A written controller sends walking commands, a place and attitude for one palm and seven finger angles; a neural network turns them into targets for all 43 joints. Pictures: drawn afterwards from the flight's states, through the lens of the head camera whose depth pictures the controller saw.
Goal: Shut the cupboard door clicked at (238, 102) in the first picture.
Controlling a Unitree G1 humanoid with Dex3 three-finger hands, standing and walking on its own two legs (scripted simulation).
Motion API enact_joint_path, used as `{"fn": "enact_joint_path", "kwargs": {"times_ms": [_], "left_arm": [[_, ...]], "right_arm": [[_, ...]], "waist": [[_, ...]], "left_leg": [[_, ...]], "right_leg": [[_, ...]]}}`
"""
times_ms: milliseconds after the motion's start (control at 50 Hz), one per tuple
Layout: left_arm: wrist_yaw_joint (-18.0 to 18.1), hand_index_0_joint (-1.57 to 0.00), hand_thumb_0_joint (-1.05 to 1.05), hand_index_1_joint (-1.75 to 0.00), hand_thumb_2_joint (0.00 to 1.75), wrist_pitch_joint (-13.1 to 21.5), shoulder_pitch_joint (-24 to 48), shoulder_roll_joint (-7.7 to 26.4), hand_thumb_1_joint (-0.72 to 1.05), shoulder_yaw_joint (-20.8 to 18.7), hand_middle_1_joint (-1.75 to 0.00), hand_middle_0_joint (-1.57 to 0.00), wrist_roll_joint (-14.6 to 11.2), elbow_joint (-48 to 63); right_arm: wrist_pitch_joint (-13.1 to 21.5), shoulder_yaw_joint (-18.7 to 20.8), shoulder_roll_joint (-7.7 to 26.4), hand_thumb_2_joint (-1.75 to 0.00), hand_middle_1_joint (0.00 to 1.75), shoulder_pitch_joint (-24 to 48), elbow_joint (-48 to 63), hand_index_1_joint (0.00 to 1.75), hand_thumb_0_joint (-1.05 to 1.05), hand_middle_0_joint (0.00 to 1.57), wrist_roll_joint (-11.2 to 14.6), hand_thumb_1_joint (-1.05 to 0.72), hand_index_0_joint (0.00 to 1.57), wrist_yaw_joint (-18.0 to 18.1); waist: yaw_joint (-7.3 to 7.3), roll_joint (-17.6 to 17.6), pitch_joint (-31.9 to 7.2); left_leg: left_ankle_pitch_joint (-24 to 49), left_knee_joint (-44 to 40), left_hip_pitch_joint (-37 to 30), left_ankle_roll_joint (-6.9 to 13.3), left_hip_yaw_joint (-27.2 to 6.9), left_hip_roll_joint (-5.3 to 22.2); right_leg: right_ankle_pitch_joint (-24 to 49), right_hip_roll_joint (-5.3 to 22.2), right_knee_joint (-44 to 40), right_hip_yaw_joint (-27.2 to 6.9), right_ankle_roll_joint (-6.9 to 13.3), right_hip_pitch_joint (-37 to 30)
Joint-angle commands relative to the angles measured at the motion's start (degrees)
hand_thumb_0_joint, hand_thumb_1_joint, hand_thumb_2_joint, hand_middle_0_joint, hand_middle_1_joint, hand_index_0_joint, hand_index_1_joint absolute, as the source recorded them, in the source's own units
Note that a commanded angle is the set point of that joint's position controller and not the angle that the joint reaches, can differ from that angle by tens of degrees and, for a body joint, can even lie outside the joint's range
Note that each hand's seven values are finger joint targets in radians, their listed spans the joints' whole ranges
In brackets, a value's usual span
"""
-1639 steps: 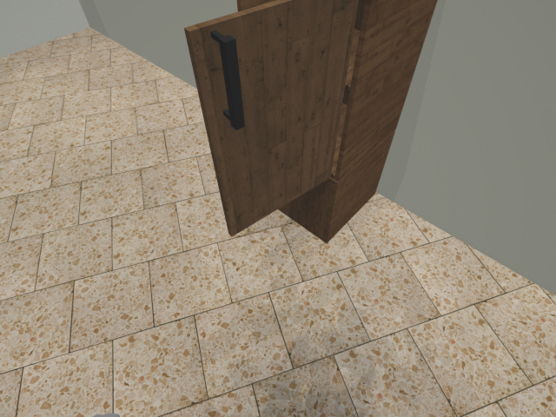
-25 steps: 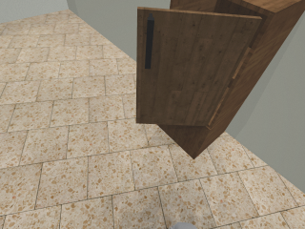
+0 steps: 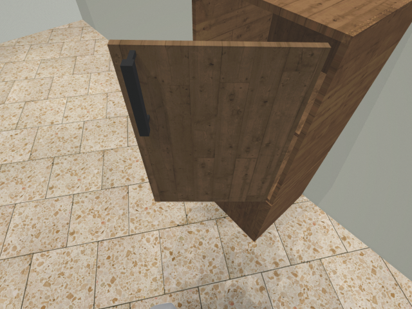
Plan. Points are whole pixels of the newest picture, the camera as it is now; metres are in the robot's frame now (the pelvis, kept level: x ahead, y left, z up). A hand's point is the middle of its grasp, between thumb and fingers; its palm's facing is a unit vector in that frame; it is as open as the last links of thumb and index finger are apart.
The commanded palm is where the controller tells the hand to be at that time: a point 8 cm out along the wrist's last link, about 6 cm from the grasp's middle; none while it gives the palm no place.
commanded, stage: come to a stop and stand still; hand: left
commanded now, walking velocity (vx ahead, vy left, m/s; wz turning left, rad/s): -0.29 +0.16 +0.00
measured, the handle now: (138, 96) +0.48 +0.17 +0.15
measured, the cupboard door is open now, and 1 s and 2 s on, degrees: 49 49 49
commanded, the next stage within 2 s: look again from close up in 1.54 s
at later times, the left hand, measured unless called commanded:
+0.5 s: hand out of the picture +0.05 +0.20 -0.16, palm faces -0.03 -0.95 -0.30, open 7.4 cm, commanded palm none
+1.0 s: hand out of the picture +0.01 +0.28 -0.17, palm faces -0.02 -0.97 -0.26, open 7.4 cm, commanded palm none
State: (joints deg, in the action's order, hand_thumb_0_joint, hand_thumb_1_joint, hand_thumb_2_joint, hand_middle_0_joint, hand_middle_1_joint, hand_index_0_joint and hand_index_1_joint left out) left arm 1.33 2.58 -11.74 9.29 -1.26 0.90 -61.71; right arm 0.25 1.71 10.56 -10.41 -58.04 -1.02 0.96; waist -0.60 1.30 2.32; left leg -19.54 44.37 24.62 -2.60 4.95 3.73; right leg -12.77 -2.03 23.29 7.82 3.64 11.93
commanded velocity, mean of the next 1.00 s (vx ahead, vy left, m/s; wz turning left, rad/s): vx -0.06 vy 0.01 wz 0.00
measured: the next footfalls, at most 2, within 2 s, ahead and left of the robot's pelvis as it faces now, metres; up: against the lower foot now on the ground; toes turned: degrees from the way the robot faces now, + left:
left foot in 0.06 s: +0.09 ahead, +0.10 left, +0.00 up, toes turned +5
left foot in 0.60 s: +0.03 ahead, +0.15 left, +0.00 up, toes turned +0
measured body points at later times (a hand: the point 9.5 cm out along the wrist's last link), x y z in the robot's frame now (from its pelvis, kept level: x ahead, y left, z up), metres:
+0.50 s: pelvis +0.01 +0.00 +0.00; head +0.04 -0.01 +0.45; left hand +0.05 +0.25 -0.14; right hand +0.09 -0.25 -0.15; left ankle -0.02 +0.14 -0.69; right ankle +0.00 -0.09 -0.74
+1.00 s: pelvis -0.06 +0.07 -0.01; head -0.07 +0.08 +0.44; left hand +0.01 +0.33 -0.15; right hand -0.01 -0.18 -0.14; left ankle -0.01 +0.15 -0.74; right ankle -0.01 -0.09 -0.74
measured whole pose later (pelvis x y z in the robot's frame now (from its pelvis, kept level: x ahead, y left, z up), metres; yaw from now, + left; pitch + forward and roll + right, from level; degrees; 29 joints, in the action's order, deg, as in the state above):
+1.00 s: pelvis -0.06 +0.07 -0.01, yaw -2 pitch -3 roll -1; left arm 1.0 -1.0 -15.6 14.9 -0.7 1.3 -53.0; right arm -0.6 1.0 11.8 -14.7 -54.9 -1.7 -0.6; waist -0.2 -0.7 0.4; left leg -12.3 30.1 15.1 3.4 1.7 -2.2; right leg -11.4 2.9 28.3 0.8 -1.4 15.3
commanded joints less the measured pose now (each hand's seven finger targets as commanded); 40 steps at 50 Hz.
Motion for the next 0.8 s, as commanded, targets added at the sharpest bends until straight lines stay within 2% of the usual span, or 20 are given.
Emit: {"fn": "enact_joint_path", "kwargs": {"times_ms": [0, 40, 100, 160, 200, 240, 260, 300, 320, 340, 380, 400, 420, 440, 520, 560, 600, 640, 680, 780], "left_arm": [[1.21, -0.20, 0.00, -0.30, 0.90, -0.16, -1.52, 7.75, 0.90, -1.25, -0.30, -0.20, -0.35, 1.56], [1.81, -0.20, 0.00, -0.30, 0.90, -1.25, -4.20, 6.64, 0.90, -1.43, -0.30, -0.20, -0.86, 2.20], [2.16, -0.20, 0.00, -0.30, 0.90, -2.72, -5.06, 6.74, 0.90, -1.45, -0.30, -0.20, 0.15, 3.25], [1.93, -0.20, 0.00, -0.30, 0.90, -3.18, -5.26, 7.21, 0.90, -1.78, -0.30, -0.20, -0.02, 4.36], [1.71, -0.20, 0.00, -0.30, 0.90, -3.51, -5.24, 7.02, 0.90, -1.93, -0.30, -0.20, 0.14, 5.26], [1.52, -0.20, 0.00, -0.30, 0.90, -3.72, -6.25, 7.14, 0.90, -2.07, -0.30, -0.20, 0.31, 5.77], [1.52, -0.20, 0.00, -0.30, 0.90, -3.57, -6.55, 7.79, 0.90, -2.17, -0.30, -0.20, 0.53, 6.00], [1.46, -0.20, 0.00, -0.30, 0.90, -3.19, -5.25, 11.20, 0.90, -2.75, -0.30, -0.20, 1.11, 6.52], [1.48, -0.20, 0.00, -0.30, 0.90, -2.96, -5.07, 11.14, 0.90, -2.72, -0.30, -0.20, 1.05, 6.35], [1.63, -0.20, 0.00, -0.30, 0.90, -2.91, -3.76, 10.42, 0.90, -2.50, -0.30, -0.20, 1.08, 6.57], [1.44, -0.20, 0.00, -0.30, 0.90, -2.86, -1.25, 10.22, 0.90, -2.27, -0.30, -0.20, 1.01, 7.22], [2.22, -0.20, 0.00, -0.30, 0.90, -1.51, -9.50, 14.63, 0.90, -0.34, -0.30, -0.20, 1.76, 9.74], [2.89, -0.20, 0.00, -0.30, 0.90, -2.01, -7.50, 12.60, 0.90, -2.03, -0.30, -0.20, 0.91, 11.37], [2.89, -0.20, 0.00, -0.30, 0.90, -2.14, -6.96, 11.49, 0.90, -1.92, -0.30, -0.20, 0.96, 12.07], [2.26, -0.20, 0.00, -0.30, 0.90, -2.88, -5.69, 13.00, 0.90, -2.33, -0.30, -0.20, 1.07, 14.90], [2.05, -0.20, 0.00, -0.30, 0.90, -3.02, -4.62, 11.64, 0.90, -1.96, -0.30, -0.20, 0.28, 15.10], [1.53, -0.20, 0.00, -0.30, 0.90, -2.97, -5.70, 10.14, 0.90, -1.56, -0.30, -0.20, 0.18, 15.61], [1.31, -0.20, 0.00, -0.30, 0.90, -2.58, -3.93, 10.84, 0.90, -1.68, -0.30, -0.20, 0.02, 15.65], [1.06, -0.20, 0.00, -0.30, 0.90, -2.93, -2.69, 10.95, 0.90, -1.47, -0.30, -0.20, -0.01, 15.24], [0.50, -0.20, 0.00, -0.30, 0.90, -2.97, -1.91, 11.74, 0.90, -1.30, -0.30, -0.20, 0.38, 14.31]], "right_arm": [[-0.91, 0.49, 3.00, -0.90, 0.30, -7.61, -0.88, 0.30, 0.00, 0.20, 0.76, -0.90, 0.20, 0.18], [-0.89, 1.21, 7.41, -0.90, 0.30, -6.16, 0.88, 0.30, 0.00, 0.20, 0.25, -0.90, 0.20, 0.84], [-1.84, 1.76, 8.74, -0.90, 0.30, -2.81, 2.74, 0.30, 0.00, 0.20, 0.08, -0.90, 0.20, 1.50], [-2.11, 2.04, 9.28, -0.90, 0.30, -2.35, 4.27, 0.30, 0.00, 0.20, 0.09, -0.90, 0.20, 1.68], [-2.13, 2.44, 9.73, -0.90, 0.30, -1.02, 5.28, 0.30, 0.00, 0.20, 0.07, -0.90, 0.20, 1.58], [-2.33, 2.67, 9.89, -0.90, 0.30, 1.15, 6.28, 0.30, 0.00, 0.20, 0.11, -0.90, 0.20, 1.50], [-2.47, 2.74, 9.40, -0.90, 0.30, 1.75, 6.85, 0.30, 0.00, 0.20, 0.23, -0.90, 0.20, 1.42], [-2.96, 2.59, 6.07, -0.90, 0.30, -0.08, 7.14, 0.30, 0.00, 0.20, 0.46, -0.90, 0.20, 0.89], [-3.48, 2.48, 5.54, -0.90, 0.30, 1.47, 6.69, 0.30, 0.00, 0.20, 0.42, -0.90, 0.20, 0.65], [-3.93, 2.48, 5.49, -0.90, 0.30, 1.60, 6.03, 0.30, 0.00, 0.20, 0.44, -0.90, 0.20, 0.64], [-3.92, 2.27, 4.76, -0.90, 0.30, 2.36, 5.40, 0.30, 0.00, 0.20, 0.57, -0.90, 0.20, 0.39], [-1.32, 1.80, 8.13, -0.90, 0.30, 2.17, 11.65, 0.30, 0.00, 0.20, -0.47, -0.90, 0.20, 0.28], [-1.11, 2.32, 4.26, -0.90, 0.30, 1.82, 11.18, 0.30, 0.00, 0.20, 0.07, -0.90, 0.20, -0.09], [-1.37, 2.25, 3.47, -0.90, 0.30, 2.83, 11.26, 0.30, 0.00, 0.20, 0.13, -0.90, 0.20, -0.16], [-0.76, 1.69, 2.62, -0.90, 0.30, -0.19, 12.29, 0.30, 0.00, 0.20, 0.30, -0.90, 0.20, -0.09], [-0.15, 2.03, 4.64, -0.90, 0.30, -3.52, 11.29, 0.30, 0.00, 0.20, 0.17, -0.90, 0.20, 0.09], [0.63, 2.34, 8.00, -0.90, 0.30, -3.52, 10.87, 0.30, 0.00, 0.20, -0.26, -0.90, 0.20, 0.02], [0.58, 2.31, 9.28, -0.90, 0.30, -1.66, 10.62, 0.30, 0.00, 0.20, -0.47, -0.90, 0.20, 0.21], [0.78, 2.06, 9.22, -0.90, 0.30, -0.27, 10.19, 0.30, 0.00, 0.20, -0.36, -0.90, 0.20, 0.02], [0.59, 2.15, 10.86, -0.90, 0.30, -0.25, 9.69, 0.30, 0.00, 0.20, -0.50, -0.90, 0.20, -0.40]], "waist": [[-1.74, -3.13, -4.74], [-0.21, 1.08, -5.84], [0.49, 6.85, -1.54], [0.81, 7.60, -6.79], [1.17, 5.89, -7.82], [1.87, 3.02, -9.12], [1.95, -0.31, -9.66], [1.07, -12.97, -7.79], [1.89, -13.75, -5.46], [1.37, -12.04, -4.96], [0.45, -8.40, -2.46], [0.37, -7.71, -6.60], [0.27, -8.95, -11.12], [1.53, -7.22, -12.52], [0.96, -10.21, -6.25], [-0.30, -8.85, -4.64], [1.07, -2.12, -5.14], [1.03, 0.07, -2.50], [1.25, 5.95, -1.26], [1.07, 3.25, 2.90]], "left_leg": [[17.87, -16.64, -13.16, 0.67, -3.61, 0.42], [44.53, -15.07, -17.32, 5.16, -8.63, 7.57], [47.05, -15.32, -14.77, 7.75, -10.30, 9.39], [52.76, -16.91, -17.71, 10.00, -12.60, 11.51], [50.06, -17.26, -17.50, 11.07, -13.05, 12.17], [42.49, -15.43, -16.28, 10.12, -11.83, 10.49], [35.65, -12.84, -14.41, 8.32, -10.28, 7.92], [10.32, -3.50, -7.00, 3.16, -3.18, -1.84], [-9.95, 4.40, -3.85, 1.80, -4.00, -4.62], [-12.55, 10.05, -2.48, 1.96, -7.23, -3.64], [-10.69, 13.39, -0.84, 1.42, -7.16, -3.52], [-7.30, 11.21, 3.12, 2.20, -8.16, -7.07], [-4.46, 7.79, 4.29, 2.36, -6.88, -2.88], [-4.57, 5.42, 2.66, 2.10, -4.73, -4.11], [0.81, -9.15, -3.34, 2.13, -1.89, -6.14], [12.65, -16.31, -10.42, 3.26, -4.66, -3.56], [27.94, -15.07, -14.45, 5.54, -9.36, 2.60], [24.88, -14.80, -10.71, 5.80, -9.53, 2.03], [18.16, -19.13, -7.13, 6.28, -11.35, 2.39], [-7.70, -27.06, -0.49, 6.35, -14.03, 2.12]], "right_leg": [[36.74, 16.43, 1.18, -10.91, 3.39, -1.31], [24.96, 11.73, 3.97, -8.56, -1.58, 0.60], [16.89, 9.40, 6.29, -8.25, -2.08, 2.72], [4.48, 6.88, 10.55, -7.01, -2.62, 1.35], [-2.02, 5.73, 12.03, -7.22, -2.53, 1.15], [4.22, 6.38, 8.73, -9.05, -2.27, 0.24], [14.17, 8.45, 5.53, -12.16, -1.16, -1.45], [29.86, 20.00, -0.80, -22.60, 4.87, -4.30], [37.79, 24.01, -3.25, -24.62, 8.60, -3.02], [37.11, 23.45, -3.22, -22.69, 10.39, -2.56], [35.09, 20.23, -2.53, -19.08, 10.09, -1.68], [53.20, 19.11, 3.65, -24.32, 6.79, -13.95], [46.21, 18.66, 7.16, -19.85, 5.70, -14.63], [43.38, 17.13, 7.02, -18.85, 6.20, -14.96], [34.50, 13.45, 7.78, -14.76, 3.52, -8.94], [23.80, 11.54, 8.42, -13.68, 0.65, -2.44], [11.50, 7.48, 7.90, -9.78, -2.11, 2.50], [9.20, 6.71, 6.58, -9.90, -1.86, 2.00], [2.33, 5.64, 6.36, -8.76, -2.53, 0.30], [-5.74, 5.11, 3.74, -8.60, -2.69, 0.49]]}}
